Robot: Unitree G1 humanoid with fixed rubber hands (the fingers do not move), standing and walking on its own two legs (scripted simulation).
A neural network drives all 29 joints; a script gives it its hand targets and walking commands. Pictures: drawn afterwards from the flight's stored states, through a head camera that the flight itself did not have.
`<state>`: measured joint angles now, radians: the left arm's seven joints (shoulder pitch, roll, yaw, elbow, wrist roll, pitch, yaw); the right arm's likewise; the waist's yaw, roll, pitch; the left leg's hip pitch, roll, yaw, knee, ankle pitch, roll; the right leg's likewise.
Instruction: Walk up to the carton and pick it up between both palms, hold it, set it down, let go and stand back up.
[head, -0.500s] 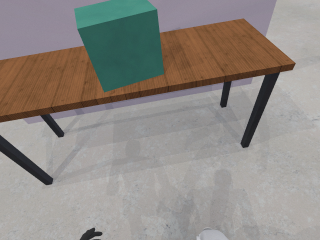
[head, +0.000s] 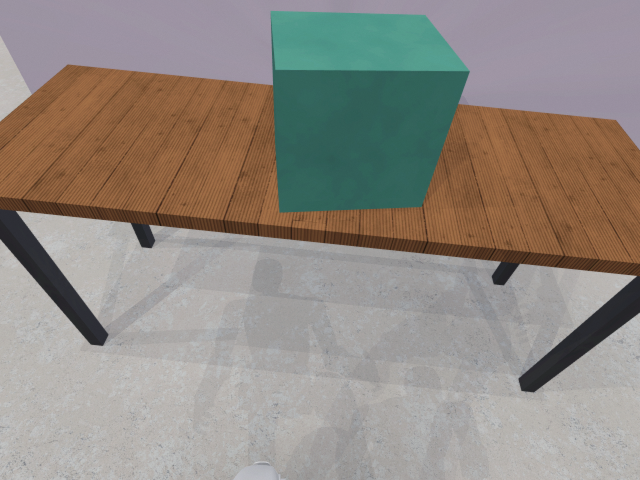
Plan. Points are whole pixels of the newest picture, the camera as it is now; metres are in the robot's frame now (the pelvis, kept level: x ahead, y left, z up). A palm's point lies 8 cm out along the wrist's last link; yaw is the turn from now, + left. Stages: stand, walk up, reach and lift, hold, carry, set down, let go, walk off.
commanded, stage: walk up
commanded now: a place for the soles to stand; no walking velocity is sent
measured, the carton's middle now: (351, 115) +0.71 +0.00 +0.09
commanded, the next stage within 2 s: none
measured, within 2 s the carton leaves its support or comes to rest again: neither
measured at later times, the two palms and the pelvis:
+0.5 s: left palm (200, 365) +0.29 +0.21 -0.09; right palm out of the picture +0.13 -0.28 -0.13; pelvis +0.16 -0.02 +0.00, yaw -4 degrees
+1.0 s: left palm (181, 379) +0.28 +0.24 -0.12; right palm (520, 391) +0.28 -0.26 -0.09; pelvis +0.19 -0.01 +0.00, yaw -4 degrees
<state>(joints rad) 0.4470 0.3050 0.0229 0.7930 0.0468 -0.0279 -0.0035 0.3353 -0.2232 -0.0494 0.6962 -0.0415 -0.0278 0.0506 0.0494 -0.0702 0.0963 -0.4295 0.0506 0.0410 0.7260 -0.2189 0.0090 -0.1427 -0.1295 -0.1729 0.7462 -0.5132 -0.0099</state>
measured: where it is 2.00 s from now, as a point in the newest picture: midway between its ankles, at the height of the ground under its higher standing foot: outside the picture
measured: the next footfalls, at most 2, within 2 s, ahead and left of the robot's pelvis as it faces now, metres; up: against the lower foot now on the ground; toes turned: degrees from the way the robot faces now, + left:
right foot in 0.44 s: +0.26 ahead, -0.15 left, +0.00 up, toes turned -6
left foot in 0.80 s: +0.28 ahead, +0.11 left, +0.00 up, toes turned -2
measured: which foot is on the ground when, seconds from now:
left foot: down 0.00-0.46, up 0.48-0.78, down 0.80-1.00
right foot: down 0.00-0.00, up 0.02-0.42, down 0.44-1.00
